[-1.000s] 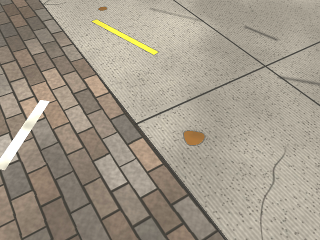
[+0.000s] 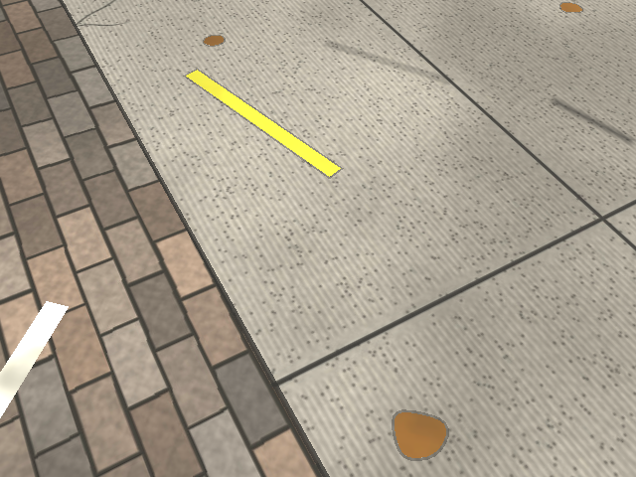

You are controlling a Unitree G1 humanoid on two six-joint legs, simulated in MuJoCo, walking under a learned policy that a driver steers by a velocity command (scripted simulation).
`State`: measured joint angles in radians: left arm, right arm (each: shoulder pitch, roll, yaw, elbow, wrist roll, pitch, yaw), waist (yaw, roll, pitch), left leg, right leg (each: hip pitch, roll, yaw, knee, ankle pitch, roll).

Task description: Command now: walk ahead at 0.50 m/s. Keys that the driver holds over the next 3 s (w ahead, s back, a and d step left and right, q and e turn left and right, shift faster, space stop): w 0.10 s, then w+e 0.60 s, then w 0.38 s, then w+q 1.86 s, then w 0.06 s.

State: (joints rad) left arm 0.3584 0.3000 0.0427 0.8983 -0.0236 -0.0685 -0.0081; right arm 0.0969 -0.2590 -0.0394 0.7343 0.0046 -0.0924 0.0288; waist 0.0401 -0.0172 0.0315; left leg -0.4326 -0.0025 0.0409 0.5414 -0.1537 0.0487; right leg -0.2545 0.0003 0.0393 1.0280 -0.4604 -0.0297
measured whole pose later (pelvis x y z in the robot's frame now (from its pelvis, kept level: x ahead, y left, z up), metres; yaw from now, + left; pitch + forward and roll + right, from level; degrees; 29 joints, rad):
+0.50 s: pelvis +0.29 -0.05 -0.01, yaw -10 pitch +2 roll +1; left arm 0.10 0.29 0.06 0.72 -0.02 -0.06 -0.05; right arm 0.29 -0.29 -0.06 0.88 0.00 -0.05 -0.02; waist -0.03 -0.01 0.04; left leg -0.10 0.03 0.08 0.87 -0.51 -0.02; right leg -0.52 0.03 -0.04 0.63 -0.15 -0.09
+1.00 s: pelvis +0.58 -0.09 +0.00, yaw -22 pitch +2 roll +1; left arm 0.38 0.30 0.06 0.79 -0.01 -0.04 0.01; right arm 0.07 -0.27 -0.04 0.72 -0.01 -0.13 0.03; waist 0.06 -0.02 0.01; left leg -0.46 -0.04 0.02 0.53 -0.12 0.04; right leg -0.14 0.08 0.17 0.79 -0.48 -0.05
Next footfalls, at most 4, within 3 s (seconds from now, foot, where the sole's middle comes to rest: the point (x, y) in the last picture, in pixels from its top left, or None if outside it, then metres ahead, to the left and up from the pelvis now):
0.44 right None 0.42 -0.15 -0.77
0.94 left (355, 346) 0.75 -0.04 -0.77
1.44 right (482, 292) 0.92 -0.35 -0.77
1.94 left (378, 198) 1.21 -0.11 -0.77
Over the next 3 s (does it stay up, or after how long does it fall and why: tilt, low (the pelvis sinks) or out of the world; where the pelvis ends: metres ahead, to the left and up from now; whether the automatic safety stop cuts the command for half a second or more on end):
stays up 1.58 -0.02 -0.01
